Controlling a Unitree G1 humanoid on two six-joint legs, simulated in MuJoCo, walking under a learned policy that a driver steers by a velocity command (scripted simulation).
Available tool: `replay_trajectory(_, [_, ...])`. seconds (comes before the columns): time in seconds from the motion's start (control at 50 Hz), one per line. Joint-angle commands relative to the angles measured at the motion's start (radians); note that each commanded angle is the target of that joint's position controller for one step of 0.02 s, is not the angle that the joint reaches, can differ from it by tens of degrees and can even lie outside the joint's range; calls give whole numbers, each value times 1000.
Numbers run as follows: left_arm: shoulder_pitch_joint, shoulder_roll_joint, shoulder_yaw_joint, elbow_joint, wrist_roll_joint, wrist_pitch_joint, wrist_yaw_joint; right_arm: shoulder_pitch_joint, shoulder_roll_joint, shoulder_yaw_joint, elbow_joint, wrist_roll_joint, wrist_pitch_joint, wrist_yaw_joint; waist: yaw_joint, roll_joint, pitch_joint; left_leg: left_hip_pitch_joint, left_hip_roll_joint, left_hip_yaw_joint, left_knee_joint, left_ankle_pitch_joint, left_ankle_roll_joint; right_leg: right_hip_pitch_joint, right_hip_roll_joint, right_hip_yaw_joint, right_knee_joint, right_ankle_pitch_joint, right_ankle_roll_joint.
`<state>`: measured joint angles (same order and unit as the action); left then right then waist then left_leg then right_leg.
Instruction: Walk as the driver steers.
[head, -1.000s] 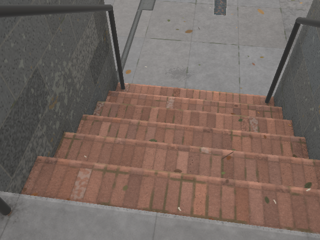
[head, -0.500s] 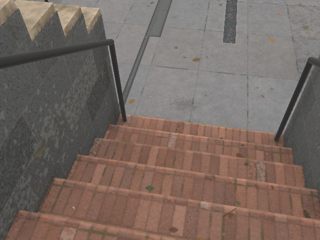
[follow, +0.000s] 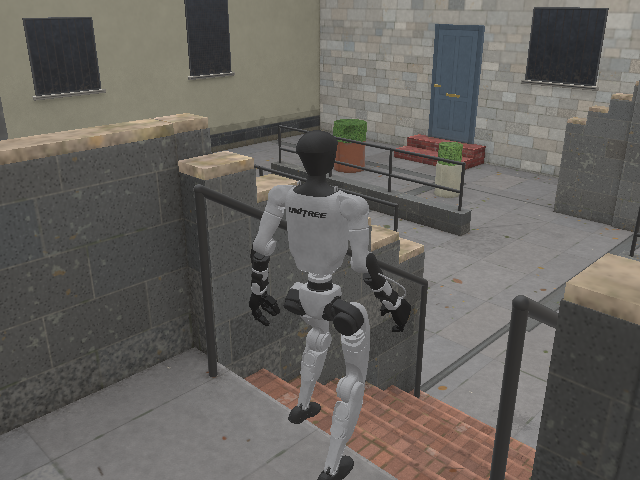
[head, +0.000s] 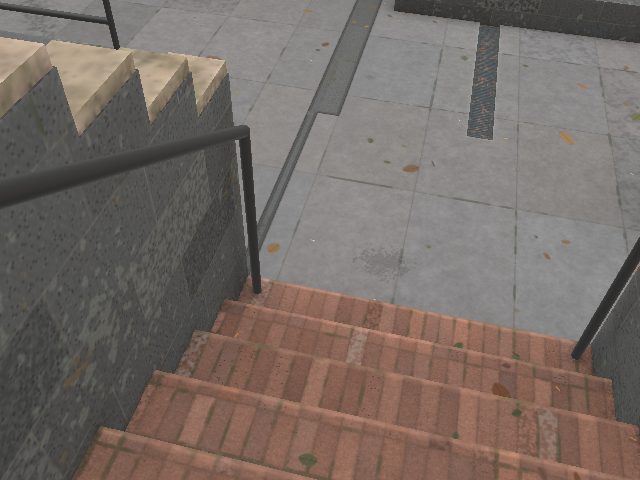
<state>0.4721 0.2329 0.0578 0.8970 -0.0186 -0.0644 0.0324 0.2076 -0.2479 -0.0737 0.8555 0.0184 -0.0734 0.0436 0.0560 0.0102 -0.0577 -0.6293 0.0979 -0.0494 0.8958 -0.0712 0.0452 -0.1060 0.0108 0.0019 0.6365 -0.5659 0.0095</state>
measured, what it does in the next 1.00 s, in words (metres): goes down, turning right: left foot 0.17 m lower, then right foot 0.17 m lower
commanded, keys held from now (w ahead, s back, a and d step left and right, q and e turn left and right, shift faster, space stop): w+e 1.00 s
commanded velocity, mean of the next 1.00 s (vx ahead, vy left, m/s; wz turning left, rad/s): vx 0.50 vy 0.00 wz -0.47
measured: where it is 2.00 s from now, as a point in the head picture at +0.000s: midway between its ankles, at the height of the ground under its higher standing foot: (356, 430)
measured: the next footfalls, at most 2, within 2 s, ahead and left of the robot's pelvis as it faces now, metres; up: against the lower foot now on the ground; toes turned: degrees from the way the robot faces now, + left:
left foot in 0.18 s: +0.28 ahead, +0.25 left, -0.17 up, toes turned -3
right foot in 0.84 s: +0.52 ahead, -0.04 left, -0.34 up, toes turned -24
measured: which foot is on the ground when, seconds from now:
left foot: up 0.00-0.16, down 0.18-0.84, up 0.86-1.00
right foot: down 0.00-0.18, up 0.20-0.82, down 0.84-1.00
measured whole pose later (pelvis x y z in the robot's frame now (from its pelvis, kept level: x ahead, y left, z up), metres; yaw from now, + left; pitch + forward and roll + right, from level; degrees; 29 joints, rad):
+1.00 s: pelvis +0.48 +0.05 -0.33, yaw -30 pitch +1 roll +1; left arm 0.31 0.22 0.05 0.87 -0.01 0.00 -0.05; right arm 0.27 -0.23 -0.06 0.82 0.02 -0.05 -0.06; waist -0.04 0.02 0.01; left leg -0.76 0.09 -0.09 1.71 -0.43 -0.02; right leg -0.42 0.12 0.04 0.70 -0.29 -0.10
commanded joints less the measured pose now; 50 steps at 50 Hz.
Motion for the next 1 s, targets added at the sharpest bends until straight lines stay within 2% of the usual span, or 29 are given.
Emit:
replay_trajectory(0.02, [267,135,41,19,2,3,37,-344,-68,-5,-156,22,-51,20,142,-97,201,-721,87,-128,-82,-63,-27,437,-361,459,60,445,-235])
replay_trajectory(0.1, [34,184,45,-77,10,17,39,-182,-45,12,-82,4,-40,58,54,-29,141,299,-41,2,-288,670,-41,-380,-182,196,18,78,-112])
replay_trajectory(0.14, [-66,171,40,-83,12,31,30,120,-88,-23,-8,33,-2,22,-121,-99,73,574,-48,-6,-293,525,-63,-394,-132,150,247,116,-66])
replay_trajectory(0.16, [-107,185,43,-66,9,33,22,327,-157,-54,50,23,10,2,-256,-108,17,724,-14,-3,-342,450,-56,-357,-115,124,513,254,-7])
replay_trajectory(0.18, [-74,155,40,-18,-5,23,10,482,-222,-70,96,-30,18,-5,-338,-17,-45,861,33,16,-367,452,-28,-389,-25,95,892,71,64])
replay_trajectory(0.2, [-1,45,26,10,-20,11,8,521,-239,-37,114,-64,8,4,-310,149,-32,895,134,-110,-231,616,-16,-554,72,215,1352,-399,95])
replay_trajectory(0.22, [312,-49,16,27,-23,3,1,429,-259,-23,103,-78,-5,25,-76,496,-87,866,216,-200,-140,932,-27,-672,62,270,1491,-354,69])
replay_trajectory(0.24, [370,-43,12,34,-36,9,3,389,-251,-24,88,-61,10,35,-36,530,-107,797,270,-303,-239,766,7,-721,60,228,1538,-258,71])
replay_trajectory(0.26, [280,-48,4,-51,-58,17,29,412,-291,-41,135,-19,20,38,-37,468,-126,727,393,-567,-511,146,100,-824,67,147,1561,-156,74])
replay_trajectory(0.28, [175,-1,4,-62,-73,43,61,297,-197,-11,125,-10,30,32,-42,193,-21,538,326,-553,-689,-363,39,-787,-8,88,1398,44,32])
replay_trajectory(0.3, [100,-23,-5,-95,-82,66,67,224,-221,-12,128,-39,18,35,-31,277,50,364,395,-569,-676,-417,129,-788,-46,92,1418,116,-13])
replay_trajectory(0.34, [42,51,24,-96,-31,91,59,108,-44,37,128,-50,-16,28,4,104,138,186,297,-378,-498,-408,101,-780,-95,218,1144,302,-94])
replay_trajectory(0.36, [43,73,35,-95,-31,89,48,99,-13,46,133,-47,-23,14,21,148,134,185,256,-312,-485,-372,53,-781,-95,223,1063,355,-116])
replay_trajectory(0.44, [-64,38,40,-145,4,63,11,230,-88,22,192,-38,-44,-75,3,110,101,316,257,-190,-508,80,103,-773,-82,257,627,565,-48])
replay_trajectory(0.48, [-79,45,40,-152,1,71,-9,242,-120,9,174,-39,-47,-75,10,45,88,351,259,-140,-472,114,99,-794,-70,223,624,624,-49])
replay_trajectory(0.5, [-145,75,50,-178,-8,67,-23,232,-63,15,164,-15,-50,-79,5,6,114,396,202,-74,-423,-91,43,-846,-84,293,453,820,-66])
replay_trajectory(0.58, [-280,10,26,-210,-9,65,-56,310,-38,15,158,-31,-38,-116,-65,57,201,303,153,71,-385,-224,15,-755,-42,179,222,1109,-64])
replay_trajectory(0.62, [-292,-3,19,-212,12,62,-69,306,-38,16,140,-37,-17,-118,-92,29,197,277,138,132,-298,-245,25,-658,-27,135,155,1152,-68])
replay_trajectory(0.74, [-523,7,4,-308,-25,74,-108,310,-88,-18,76,-11,35,-114,-220,61,254,383,206,136,-81,-222,36,-619,-53,13,-59,949,-44])
replay_trajectory(0.78, [-467,33,14,-295,-28,72,-105,296,-110,-24,74,-1,47,-108,-186,60,235,409,239,135,49,0,37,-511,-52,-37,-131,768,-72])
replay_trajectory(0.82, [-107,141,74,-156,-15,59,-77,211,-126,-25,72,6,26,-91,5,47,32,341,172,202,487,325,12,-20,18,-106,-217,901,-135])
replay_trajectory(0.84, [65,211,91,-91,4,51,-71,173,-142,-31,64,9,10,-94,119,-92,-10,124,45,251,1003,-133,-57,253,-41,-6,-252,1145,-215])
replay_trajectory(0.86, [54,280,75,-74,14,38,-84,315,-10,-1,36,-33,-13,-77,-1,-347,-135,-335,-38,129,1357,-922,-95,619,-169,165,166,1515,-329])
replay_trajectory(0.88, [72,248,67,-95,-14,52,-94,326,-72,5,-6,-13,-38,-55,25,-299,-357,-359,-16,-19,1314,-892,-114,659,-236,336,143,1260,-449])
replay_trajectory(0.9, [126,236,72,-67,-34,73,-90,206,-85,3,-81,14,-39,-63,69,-207,-400,-429,-38,-22,1247,-826,-125,608,-338,542,-110,802,-501])
replay_trajectory(0.92, [80,227,68,-34,-30,78,-82,112,-71,12,-114,49,-26,-83,26,-20,-228,-528,7,-35,1081,-611,-82,404,-362,666,-239,267,-443])
replay_trajectory(0.94, [-58,169,46,-77,-14,74,-85,70,-80,11,-119,34,-2,-110,-23,32,-87,-521,4,-29,1033,-516,-71,200,-360,729,-297,85,-414])
replay_trajectory(0.96, [-188,95,13,-116,23,40,-91,105,-94,2,-100,27,13,-122,-101,69,15,-440,40,-110,773,-263,-43,-63,-343,692,-246,110,-359])
replay_trajectory(1.0, [-271,67,-1,-138,11,16,-68,91,-83,-9,-111,-29,28,-124,-146,22,87,-282,37,-90,485,-101,-84,-331,-198,485,-211,310,-295])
